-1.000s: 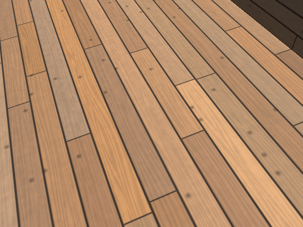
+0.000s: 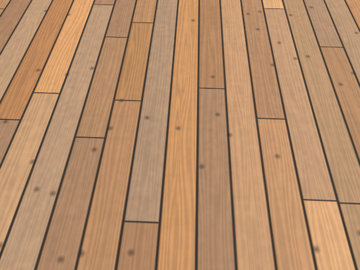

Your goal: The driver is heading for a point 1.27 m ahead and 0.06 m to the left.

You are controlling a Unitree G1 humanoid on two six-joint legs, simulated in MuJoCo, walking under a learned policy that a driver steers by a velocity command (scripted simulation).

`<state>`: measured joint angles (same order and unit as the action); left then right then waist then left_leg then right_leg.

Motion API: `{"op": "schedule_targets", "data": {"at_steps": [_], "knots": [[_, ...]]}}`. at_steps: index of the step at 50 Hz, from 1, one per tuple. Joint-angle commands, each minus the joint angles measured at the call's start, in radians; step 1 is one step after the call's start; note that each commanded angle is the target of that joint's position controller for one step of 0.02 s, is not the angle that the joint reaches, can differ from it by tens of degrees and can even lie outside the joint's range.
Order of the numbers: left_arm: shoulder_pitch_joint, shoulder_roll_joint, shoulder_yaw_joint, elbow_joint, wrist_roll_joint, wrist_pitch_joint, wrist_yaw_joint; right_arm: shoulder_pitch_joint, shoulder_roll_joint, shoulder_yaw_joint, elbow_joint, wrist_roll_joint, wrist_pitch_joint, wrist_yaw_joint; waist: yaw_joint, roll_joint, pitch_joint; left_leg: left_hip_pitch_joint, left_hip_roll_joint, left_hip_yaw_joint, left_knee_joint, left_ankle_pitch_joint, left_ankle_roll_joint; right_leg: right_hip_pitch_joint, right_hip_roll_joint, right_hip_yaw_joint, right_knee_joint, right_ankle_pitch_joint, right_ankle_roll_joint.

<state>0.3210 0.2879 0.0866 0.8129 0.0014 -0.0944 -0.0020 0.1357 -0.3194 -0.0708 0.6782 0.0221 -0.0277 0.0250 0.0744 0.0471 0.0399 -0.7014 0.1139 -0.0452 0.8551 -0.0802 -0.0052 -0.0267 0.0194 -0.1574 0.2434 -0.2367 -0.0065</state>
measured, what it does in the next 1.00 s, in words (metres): walks ahead: left foot, then right foot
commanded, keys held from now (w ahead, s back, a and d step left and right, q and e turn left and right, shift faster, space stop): w+q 0.22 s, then w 0.68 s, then w+e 0.10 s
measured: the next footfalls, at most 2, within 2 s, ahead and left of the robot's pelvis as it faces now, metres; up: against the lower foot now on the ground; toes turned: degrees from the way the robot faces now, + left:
left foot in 0.16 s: +0.26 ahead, +0.15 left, +0.00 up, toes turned +9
right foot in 0.70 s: +0.61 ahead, +0.00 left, +0.00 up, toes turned +13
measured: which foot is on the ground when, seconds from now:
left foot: up 0.00-0.14, down 0.16-0.72, up 0.74-1.00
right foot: down 0.00-0.18, up 0.20-0.68, down 0.70-1.00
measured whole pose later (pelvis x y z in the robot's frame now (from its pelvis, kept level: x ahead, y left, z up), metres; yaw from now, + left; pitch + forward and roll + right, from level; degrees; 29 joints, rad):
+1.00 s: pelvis +0.58 +0.09 +0.01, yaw +13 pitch +2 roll -1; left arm 0.35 0.27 0.04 0.83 -0.01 -0.08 -0.02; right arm 0.16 -0.29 -0.05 0.69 0.00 -0.06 0.00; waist 0.06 0.04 0.02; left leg -0.67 0.11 -0.06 0.82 -0.10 -0.02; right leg -0.11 0.07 -0.03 0.27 -0.19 -0.06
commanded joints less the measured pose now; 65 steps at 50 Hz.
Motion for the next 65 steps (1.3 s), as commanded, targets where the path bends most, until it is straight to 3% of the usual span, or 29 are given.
{"op": "schedule_targets", "data": {"at_steps": [1, 5, 8, 9, 10, 11, 12, 13, 15, 19, 24, 30, 33, 34, 35, 36, 37, 38, 39, 41, 45, 51, 56, 59, 60, 61, 62, 63, 65], "knots": [[-0.076, 0.165, 0.036, -0.073, -0.011, -0.011, 0.006, -0.070, -0.015, 0.008, -0.086, 0.000, -0.013, 0.020, -0.016, -0.089, 0.023, 0.064, -0.005, 0.035, -0.127, 0.098, 0.016, -0.046, -0.267, 0.060, -0.102, 0.286, -0.150], [-0.041, 0.213, 0.051, -0.049, -0.032, 0.014, 0.008, -0.113, -0.050, -0.006, -0.135, -0.002, -0.006, 0.034, -0.029, -0.108, 0.022, 0.104, -0.058, 0.096, -0.211, -0.045, 0.076, 0.076, -0.305, 0.005, 0.010, 0.519, -0.114], [-0.035, 0.202, 0.040, -0.057, -0.033, 0.033, 0.018, 0.229, -0.173, -0.079, -0.059, 0.002, 0.010, 0.015, -0.218, -0.092, -0.178, 0.628, -0.178, 0.135, -0.280, -0.050, 0.168, -0.076, -0.239, -0.072, 0.521, 0.765, -0.043], [0.017, 0.091, 0.003, -0.093, 0.014, 0.026, 0.017, 0.308, -0.279, -0.103, -0.045, 0.009, 0.017, -0.006, -0.188, 0.138, -0.255, 0.938, 0.057, -0.262, -0.308, -0.062, 0.272, -0.436, -0.144, -0.073, 0.889, 0.089, 0.016], [0.029, 0.062, -0.021, -0.140, 0.007, -0.009, 0.007, 0.276, -0.311, -0.094, -0.092, 0.004, -0.003, 0.004, -0.142, 0.222, -0.438, 1.110, 0.229, -0.815, -0.504, -0.295, 0.444, -0.689, 0.021, 0.166, 1.132, -0.391, 0.040], [-0.091, 0.165, 0.003, -0.156, -0.034, -0.031, -0.004, 0.271, -0.216, -0.068, -0.090, -0.003, -0.018, 0.014, -0.201, 0.071, -0.369, 1.074, 0.210, -0.736, -0.566, -0.333, 0.378, -0.795, -0.037, 0.261, 1.163, -0.311, 0.023], [-0.120, 0.161, -0.002, -0.161, -0.047, -0.043, -0.008, 0.241, -0.173, -0.054, -0.076, -0.006, -0.028, 0.014, -0.179, 0.054, -0.239, 0.943, 0.181, -0.581, -0.565, -0.274, 0.339, -0.813, -0.079, 0.238, 1.100, -0.222, 0.002], [-0.117, 0.146, -0.006, -0.143, -0.026, -0.045, 0.001, 0.172, -0.140, -0.042, -0.080, -0.007, -0.031, 0.011, -0.132, -0.028, -0.165, 0.790, 0.138, -0.464, -0.559, -0.167, 0.303, -0.754, -0.126, 0.232, 1.016, -0.146, 0.001], [-0.082, 0.154, 0.003, -0.123, -0.004, -0.024, 0.003, 0.089, -0.090, -0.022, -0.098, -0.027, -0.035, 0.004, -0.068, 0.012, -0.116, 0.598, 0.086, -0.331, -0.590, 0.042, 0.280, -0.619, -0.169, 0.233, 0.921, -0.067, 0.010], [-0.112, 0.101, -0.012, -0.122, 0.008, 0.008, 0.005, 0.115, -0.109, -0.024, -0.057, -0.023, -0.053, -0.011, -0.065, -0.004, -0.078, 0.511, 0.059, -0.201, -0.652, 0.211, 0.289, -0.609, -0.163, 0.204, 0.772, 0.058, 0.055], [-0.268, 0.065, -0.029, -0.151, -0.001, -0.003, -0.011, 0.174, -0.117, -0.022, -0.009, -0.015, -0.049, -0.026, -0.130, 0.010, -0.022, 0.533, 0.014, -0.106, -0.671, 0.120, 0.226, -0.593, -0.122, 0.185, 0.440, 0.365, 0.057], [-0.384, 0.079, -0.030, -0.196, -0.010, -0.021, -0.045, 0.268, -0.135, -0.029, 0.055, -0.008, -0.033, -0.029, -0.167, 0.018, 0.032, 0.713, 0.103, -0.163, -0.603, 0.141, 0.219, -0.642, -0.081, 0.181, 0.277, 0.291, -0.001], [-0.300, 0.108, -0.017, -0.182, -0.009, -0.025, -0.049, 0.253, -0.150, -0.035, 0.063, -0.006, -0.019, -0.036, -0.109, 0.053, -0.017, 0.768, 0.106, -0.159, -0.495, 0.409, 0.185, -0.507, -0.036, 0.144, 0.245, 0.168, -0.050], [-0.185, 0.138, 0.001, -0.150, -0.006, -0.026, -0.042, 0.234, -0.146, -0.031, 0.060, -0.008, -0.014, -0.038, -0.044, 0.047, -0.095, 0.749, 0.064, -0.122, -0.363, 0.567, 0.163, -0.337, -0.005, 0.112, 0.223, 0.193, -0.079], [-0.023, 0.187, 0.018, -0.119, 0.003, -0.026, -0.035, 0.226, -0.115, -0.015, 0.044, -0.019, -0.014, -0.040, 0.030, 0.021, -0.232, 0.618, 0.015, -0.083, -0.144, 0.494, 0.129, -0.054, -0.092, 0.190, 0.276, 0.256, -0.135], [0.104, 0.277, 0.041, -0.100, 0.019, -0.021, -0.029, 0.343, -0.032, 0.011, 0.023, -0.018, -0.029, -0.036, 0.016, -0.195, -0.402, 0.235, -0.136, -0.020, 0.253, 0.089, 0.047, 0.357, -0.338, 0.606, 0.262, 0.132, -0.290], [0.141, 0.210, 0.025, -0.076, -0.008, -0.015, -0.035, 0.338, -0.042, 0.015, 0.034, -0.012, -0.045, -0.032, 0.032, -0.314, -0.459, 0.049, -0.203, -0.095, 0.423, -0.487, 0.028, 0.448, -0.412, 0.897, 0.108, -0.029, -0.338], [0.082, 0.161, 0.007, -0.082, -0.022, -0.009, -0.030, 0.247, -0.118, -0.004, 0.014, 0.010, -0.055, -0.024, 0.041, -0.223, -0.296, -0.060, -0.137, -0.115, 0.491, -0.456, 0.034, 0.341, -0.388, 0.797, 0.074, -0.156, -0.288], [0.017, 0.139, -0.001, -0.094, -0.014, -0.001, -0.024, 0.165, -0.121, -0.002, -0.008, 0.015, -0.062, -0.021, 0.024, -0.141, -0.182, -0.071, -0.082, -0.071, 0.461, -0.369, 0.041, 0.194, -0.350, 0.668, 0.053, -0.143, -0.252], [-0.072, 0.097, -0.019, -0.102, 0.007, -0.002, -0.025, 0.125, -0.105, -0.008, -0.015, -0.011, -0.058, -0.022, -0.041, -0.103, -0.059, 0.005, -0.012, -0.047, 0.321, -0.255, 0.035, -0.046, -0.275, 0.516, -0.013, 0.023, -0.228], [-0.088, 0.120, -0.012, -0.082, -0.002, -0.017, -0.024, 0.158, -0.046, 0.004, -0.004, -0.017, -0.032, -0.028, -0.088, -0.125, -0.038, 0.065, 0.016, -0.019, 0.193, -0.172, -0.004, -0.165, -0.240, 0.373, -0.094, 0.222, -0.251], [0.006, 0.161, 0.002, -0.039, -0.023, 0.005, -0.003, -0.067, -0.005, 0.021, -0.063, -0.021, -0.062, -0.016, -0.017, -0.096, -0.001, 0.130, -0.042, 0.018, -0.221, 0.149, -0.037, -0.163, -0.168, 0.272, -0.087, 0.284, -0.204], [0.066, 0.175, 0.012, -0.013, -0.032, 0.033, 0.010, -0.141, -0.047, 0.006, -0.091, -0.009, -0.084, 0.006, -0.016, -0.126, -0.002, 0.186, -0.074, -0.016, -0.364, 0.101, -0.014, -0.052, -0.230, 0.377, 0.018, 0.225, -0.176], [0.048, 0.149, 0.005, -0.019, -0.021, 0.043, 0.013, 0.063, -0.119, -0.031, -0.040, -0.015, -0.094, -0.005, -0.132, -0.129, -0.120, 0.515, -0.076, 0.006, -0.409, 0.035, 0.050, -0.099, -0.167, 0.357, 0.259, 0.351, -0.118], [0.036, 0.083, -0.020, -0.052, 0.001, 0.040, 0.011, 0.230, -0.185, -0.050, -0.025, -0.036, -0.093, -0.016, -0.203, -0.031, -0.281, 0.794, 0.099, -0.155, -0.364, 0.030, 0.115, -0.259, -0.093, 0.305, 0.551, 0.172, -0.078], [0.170, -0.004, -0.045, -0.083, -0.018, 0.023, 0.009, 0.283, -0.253, -0.066, -0.002, -0.041, -0.077, -0.014, -0.141, 0.272, -0.414, 1.093, 0.320, -0.583, -0.452, -0.175, 0.261, -0.617, 0.033, 0.216, 0.881, -0.324, -0.020], [0.141, 0.095, -0.025, -0.063, -0.040, 0.017, 0.009, 0.279, -0.155, -0.044, -0.010, -0.032, -0.072, -0.013, -0.173, 0.201, -0.376, 1.055, 0.302, -0.663, -0.525, -0.344, 0.256, -0.725, -0.019, 0.300, 1.016, -0.345, -0.014], [0.050, 0.150, -0.006, -0.083, -0.048, 0.019, 0.008, 0.230, -0.103, -0.027, -0.010, -0.026, -0.071, -0.017, -0.181, 0.123, -0.239, 0.943, 0.270, -0.502, -0.539, -0.336, 0.216, -0.772, -0.056, 0.289, 1.046, -0.256, -0.015], [-0.023, 0.132, -0.001, -0.100, -0.029, 0.028, 0.009, 0.130, -0.055, -0.011, -0.002, -0.031, -0.070, -0.016, -0.133, 0.055, -0.108, 0.725, 0.195, -0.301, -0.591, -0.148, 0.191, -0.721, -0.117, 0.265, 0.986, -0.129, -0.004]]}}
